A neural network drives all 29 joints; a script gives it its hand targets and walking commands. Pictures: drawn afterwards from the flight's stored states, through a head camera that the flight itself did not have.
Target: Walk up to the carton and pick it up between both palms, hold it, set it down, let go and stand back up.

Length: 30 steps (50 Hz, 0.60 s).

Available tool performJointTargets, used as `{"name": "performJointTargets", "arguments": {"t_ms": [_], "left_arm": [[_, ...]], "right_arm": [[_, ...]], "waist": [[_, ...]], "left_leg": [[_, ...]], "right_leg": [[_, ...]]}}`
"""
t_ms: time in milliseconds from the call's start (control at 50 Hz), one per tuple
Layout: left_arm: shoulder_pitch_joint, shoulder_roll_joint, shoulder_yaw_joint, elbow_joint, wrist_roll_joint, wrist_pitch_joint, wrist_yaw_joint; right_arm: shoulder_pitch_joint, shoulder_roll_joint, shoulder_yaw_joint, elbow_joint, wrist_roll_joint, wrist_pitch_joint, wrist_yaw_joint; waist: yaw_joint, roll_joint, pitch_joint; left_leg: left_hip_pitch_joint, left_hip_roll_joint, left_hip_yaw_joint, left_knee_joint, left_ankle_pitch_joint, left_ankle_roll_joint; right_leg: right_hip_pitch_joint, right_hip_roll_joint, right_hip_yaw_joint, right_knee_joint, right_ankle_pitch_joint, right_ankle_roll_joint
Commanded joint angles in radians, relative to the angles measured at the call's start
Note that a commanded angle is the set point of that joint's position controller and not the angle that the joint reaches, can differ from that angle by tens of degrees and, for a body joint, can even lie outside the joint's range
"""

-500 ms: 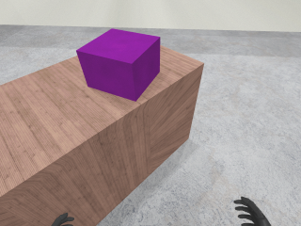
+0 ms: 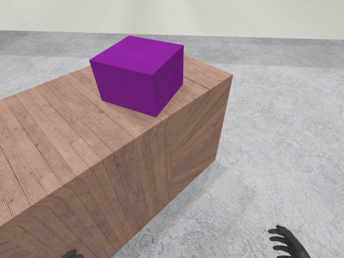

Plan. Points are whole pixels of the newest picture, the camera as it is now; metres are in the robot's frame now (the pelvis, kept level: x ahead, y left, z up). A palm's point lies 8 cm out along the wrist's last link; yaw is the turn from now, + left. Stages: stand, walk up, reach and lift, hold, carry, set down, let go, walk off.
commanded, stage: stand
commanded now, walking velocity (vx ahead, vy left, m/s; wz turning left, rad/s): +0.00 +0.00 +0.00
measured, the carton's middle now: (141, 73) +0.83 +0.14 +0.03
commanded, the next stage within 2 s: walk up in 1.12 s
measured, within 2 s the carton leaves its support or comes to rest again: neither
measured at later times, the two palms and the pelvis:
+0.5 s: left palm out of the picture +0.11 +0.29 -0.09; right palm out of the picture +0.15 -0.26 -0.07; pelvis +0.00 +0.00 +0.00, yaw +0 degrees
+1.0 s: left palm out of the picture +0.10 +0.30 -0.09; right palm out of the picture +0.14 -0.26 -0.07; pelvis +0.00 +0.00 +0.01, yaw +0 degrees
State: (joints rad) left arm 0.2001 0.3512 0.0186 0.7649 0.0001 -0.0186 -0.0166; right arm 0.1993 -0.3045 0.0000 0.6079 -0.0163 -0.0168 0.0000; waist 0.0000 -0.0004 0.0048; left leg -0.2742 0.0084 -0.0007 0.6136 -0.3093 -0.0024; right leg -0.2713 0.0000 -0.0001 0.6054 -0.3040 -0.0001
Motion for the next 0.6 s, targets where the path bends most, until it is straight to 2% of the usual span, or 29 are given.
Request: {"name": "performJointTargets", "arguments": {"t_ms": [0, 20, 40, 100, 120, 140, 180, 200, 220, 240, 260, 280, 300, 320, 340, 380, 400, 460, 480, 500, 540, 560, 580], "left_arm": [[-0.091, 0.182, 0.056, -0.045, 0.019, -0.037, 0.005], [-0.092, 0.193, 0.061, -0.042, 0.022, -0.036, 0.007], [-0.076, 0.196, 0.064, -0.042, 0.016, -0.035, 0.007], [-0.083, 0.165, 0.05, -0.031, 0.015, -0.033, 0.005], [-0.065, 0.18, 0.051, -0.022, 0.02, -0.03, 0.004], [-0.076, 0.184, 0.058, -0.027, 0.019, -0.031, 0.003], [-0.078, 0.18, 0.055, -0.023, 0.015, -0.036, 0.003], [-0.087, 0.194, 0.057, -0.015, 0.026, -0.037, 0.003], [-0.091, 0.196, 0.055, -0.021, 0.02, -0.038, 0.003], [-0.091, 0.185, 0.053, -0.02, 0.013, -0.037, 0.002], [-0.066, 0.192, 0.054, -0.004, 0.013, -0.034, 0.006], [-0.071, 0.202, 0.055, -0.001, 0.02, -0.034, 0.004], [-0.077, 0.187, 0.051, -0.008, 0.014, -0.031, 0.001], [-0.061, 0.19, 0.055, -0.002, 0.014, -0.032, 0.006], [-0.077, 0.187, 0.048, 0.0, 0.015, -0.033, 0.001], [-0.075, 0.19, 0.052, 0.005, 0.015, -0.032, 0.006], [-0.074, 0.174, 0.046, 0.011, 0.01, -0.027, 0.002], [-0.094, 0.199, 0.052, 0.021, 0.017, -0.036, 0.006], [-0.085, 0.192, 0.051, 0.016, 0.012, -0.033, 0.004], [-0.082, 0.198, 0.051, 0.025, 0.017, -0.034, 0.006], [-0.075, 0.178, 0.043, 0.03, 0.012, -0.027, 0.004], [-0.083, 0.178, 0.042, 0.024, 0.019, -0.028, 0.003], [-0.096, 0.178, 0.045, 0.023, 0.016, -0.027, 0.003]], "right_arm": [[-0.069, -0.224, -0.071, 0.015, 0.004, -0.034, -0.004], [-0.064, -0.205, -0.068, 0.017, 0.004, -0.035, -0.002], [-0.04, -0.213, -0.066, 0.015, 0.005, -0.038, -0.003], [-0.097, -0.222, -0.075, 0.015, -0.001, -0.041, -0.009], [-0.076, -0.231, -0.078, 0.013, 0.003, -0.039, -0.005], [-0.079, -0.228, -0.072, 0.02, 0.0, -0.035, -0.005], [-0.074, -0.227, -0.073, 0.022, 0.001, -0.039, -0.006], [-0.058, -0.214, -0.072, 0.027, 0.002, -0.035, -0.004], [-0.047, -0.215, -0.067, 0.034, 0.004, -0.031, -0.007], [-0.076, -0.229, -0.072, 0.036, -0.002, -0.033, -0.009], [-0.073, -0.224, -0.069, 0.033, 0.0, -0.038, -0.007], [-0.069, -0.209, -0.065, 0.026, 0.004, -0.035, -0.008], [-0.057, -0.219, -0.066, 0.036, 0.004, -0.039, -0.005], [-0.078, -0.217, -0.063, 0.038, 0.0, -0.039, -0.003], [-0.068, -0.212, -0.064, 0.037, 0.008, -0.037, -0.004], [-0.059, -0.223, -0.069, 0.044, 0.005, -0.039, -0.009], [-0.074, -0.239, -0.07, 0.048, 0.005, -0.038, -0.008], [-0.068, -0.212, -0.064, 0.053, 0.001, -0.029, -0.01], [-0.052, -0.236, -0.069, 0.059, 0.007, -0.03, -0.012], [-0.059, -0.211, -0.063, 0.064, 0.004, -0.027, -0.009], [-0.058, -0.224, -0.064, 0.071, 0.006, -0.032, -0.004], [-0.066, -0.22, -0.063, 0.065, 0.008, -0.033, -0.009], [-0.069, -0.225, -0.064, 0.068, 0.006, -0.03, -0.011]], "waist": [[0.009, 0.017, -0.013], [0.001, 0.015, -0.021], [-0.003, 0.05, -0.016], [0.016, 0.054, -0.026], [0.009, 0.029, -0.038], [0.019, 0.033, -0.026], [0.013, 0.04, -0.019], [-0.002, 0.018, -0.019], [-0.002, 0.041, -0.022], [0.017, 0.052, 0.003], [0.015, 0.047, 0.007], [-0.001, 0.051, -0.014], [0.011, 0.045, -0.025], [0.023, 0.052, -0.008], [0.004, 0.039, -0.009], [0.004, 0.023, -0.018], [0.009, 0.058, -0.032], [0.002, 0.022, -0.015], [0.002, 0.069, -0.005], [0.002, 0.037, -0.026], [0.008, 0.056, -0.015], [0.001, 0.045, -0.025], [0.01, 0.036, -0.015]], "left_leg": [[0.026, 0.091, -0.091, -0.166, 0.113, 0.05], [0.032, 0.093, -0.091, -0.166, 0.123, 0.05], [0.033, 0.095, -0.095, -0.166, 0.113, 0.052], [0.022, 0.099, -0.11, -0.185, 0.079, 0.058], [0.034, 0.099, -0.112, -0.195, 0.089, 0.049], [0.01, 0.098, -0.11, -0.184, 0.109, 0.055], [0.021, 0.095, -0.104, -0.19, 0.086, 0.049], [0.04, 0.092, -0.1, -0.189, 0.082, 0.046], [0.029, 0.09, -0.091, -0.191, 0.085, 0.045], [0.004, 0.093, -0.093, -0.203, 0.068, 0.051], [0.012, 0.096, -0.108, -0.213, 0.052, 0.052], [0.037, 0.098, -0.103, -0.211, 0.055, 0.046], [0.023, 0.102, -0.113, -0.211, 0.098, 0.049], [0.018, 0.098, -0.101, -0.202, 0.105, 0.049], [0.036, 0.092, -0.096, -0.194, 0.11, 0.045], [0.054, 0.099, -0.097, -0.196, 0.136, 0.046], [0.055, 0.103, -0.102, -0.192, 0.133, 0.052], [0.057, 0.099, -0.095, -0.201, 0.12, 0.045], [0.058, 0.089, -0.086, -0.203, 0.125, 0.039], [0.051, 0.1, -0.097, -0.215, 0.128, 0.043], [0.056, 0.104, -0.098, -0.209, 0.12, 0.043], [0.06, 0.094, -0.101, -0.216, 0.12, 0.037], [0.054, 0.1, -0.096, -0.214, 0.131, 0.044]], "right_leg": [[0.04, -0.1, 0.092, -0.151, 0.142, -0.045], [0.045, -0.097, 0.094, -0.147, 0.158, -0.042], [0.041, -0.096, 0.102, -0.152, 0.143, -0.041], [0.053, -0.095, 0.081, -0.154, 0.126, -0.045], [0.061, -0.091, 0.072, -0.141, 0.135, -0.039], [0.07, -0.09, 0.08, -0.15, 0.135, -0.039], [0.055, -0.099, 0.093, -0.167, 0.113, -0.043], [0.037, -0.102, 0.1, -0.174, 0.112, -0.046], [0.055, -0.099, 0.099, -0.174, 0.114, -0.041], [0.052, -0.093, 0.091, -0.167, 0.116, -0.039], [0.052, -0.096, 0.098, -0.172, 0.11, -0.041], [0.051, -0.095, 0.102, -0.168, 0.121, -0.041], [0.076, -0.093, 0.082, -0.156, 0.123, -0.038], [0.067, -0.096, 0.093, -0.166, 0.127, -0.041], [0.055, -0.097, 0.093, -0.175, 0.149, -0.037], [0.057, -0.102, 0.097, -0.182, 0.164, -0.036], [0.063, -0.101, 0.088, -0.177, 0.164, -0.033], [0.055, -0.106, 0.099, -0.19, 0.16, -0.032], [0.055, -0.102, 0.108, -0.2, 0.164, -0.034], [0.085, -0.102, 0.09, -0.176, 0.169, -0.033], [0.068, -0.1, 0.098, -0.193, 0.158, -0.031], [0.074, -0.099, 0.088, -0.191, 0.168, -0.033], [0.067, -0.099, 0.094, -0.191, 0.162, -0.033]]}}
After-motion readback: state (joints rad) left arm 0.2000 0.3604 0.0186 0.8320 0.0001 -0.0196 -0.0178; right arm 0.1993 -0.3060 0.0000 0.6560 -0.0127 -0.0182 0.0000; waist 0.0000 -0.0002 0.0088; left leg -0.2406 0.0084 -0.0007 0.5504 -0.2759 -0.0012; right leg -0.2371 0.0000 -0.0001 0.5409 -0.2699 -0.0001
